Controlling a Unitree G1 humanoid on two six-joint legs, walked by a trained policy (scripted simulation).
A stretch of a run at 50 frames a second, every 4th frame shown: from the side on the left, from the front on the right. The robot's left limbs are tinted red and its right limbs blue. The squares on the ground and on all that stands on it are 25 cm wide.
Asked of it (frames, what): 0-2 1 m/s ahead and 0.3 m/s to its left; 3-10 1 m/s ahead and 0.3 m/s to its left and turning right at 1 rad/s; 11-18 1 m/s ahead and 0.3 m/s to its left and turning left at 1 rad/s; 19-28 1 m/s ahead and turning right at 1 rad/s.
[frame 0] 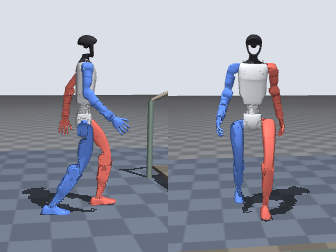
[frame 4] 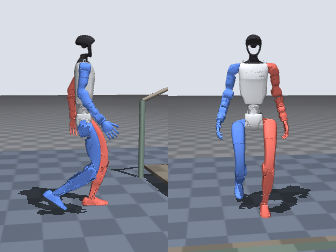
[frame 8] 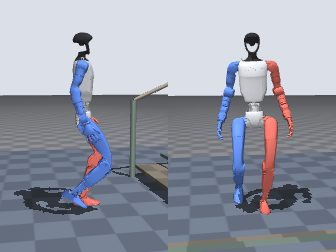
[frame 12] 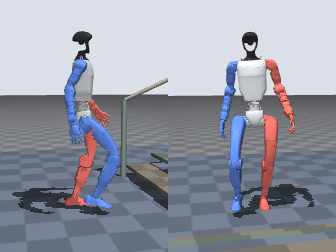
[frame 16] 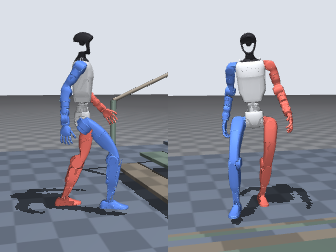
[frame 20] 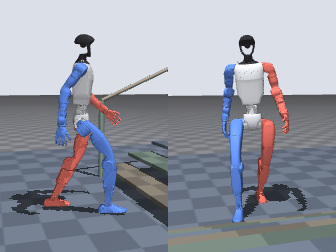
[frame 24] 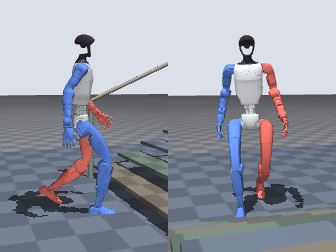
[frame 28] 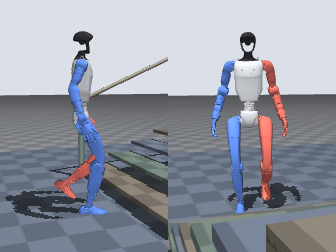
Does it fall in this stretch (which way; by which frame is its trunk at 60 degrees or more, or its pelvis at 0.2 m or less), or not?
no
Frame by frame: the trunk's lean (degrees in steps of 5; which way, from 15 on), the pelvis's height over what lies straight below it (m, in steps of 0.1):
0: 5, 0.7
4: 0, 0.7
8: 0, 0.8
12: 5, 0.8
16: 5, 0.8
20: 5, 0.7
24: 5, 0.7
28: 0, 0.8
